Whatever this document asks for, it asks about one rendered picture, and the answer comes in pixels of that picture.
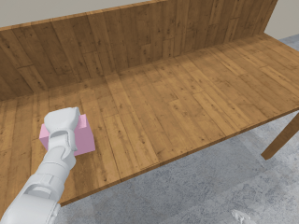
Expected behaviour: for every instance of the robot left forearm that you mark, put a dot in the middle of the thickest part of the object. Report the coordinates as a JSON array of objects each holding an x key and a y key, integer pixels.
[{"x": 48, "y": 180}]

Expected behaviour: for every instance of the robot left hand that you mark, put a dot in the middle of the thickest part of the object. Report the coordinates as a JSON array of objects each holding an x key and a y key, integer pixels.
[{"x": 62, "y": 118}]

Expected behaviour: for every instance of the table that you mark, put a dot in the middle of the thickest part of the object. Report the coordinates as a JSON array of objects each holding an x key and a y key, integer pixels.
[{"x": 157, "y": 80}]

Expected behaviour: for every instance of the sponge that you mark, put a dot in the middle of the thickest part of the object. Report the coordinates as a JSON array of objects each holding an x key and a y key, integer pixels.
[{"x": 84, "y": 140}]

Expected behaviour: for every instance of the robot right hand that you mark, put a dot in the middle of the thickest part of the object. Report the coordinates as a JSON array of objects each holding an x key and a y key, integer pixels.
[{"x": 242, "y": 218}]

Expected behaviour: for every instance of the left robot upper arm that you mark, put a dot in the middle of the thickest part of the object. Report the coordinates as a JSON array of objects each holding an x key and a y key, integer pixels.
[{"x": 31, "y": 209}]

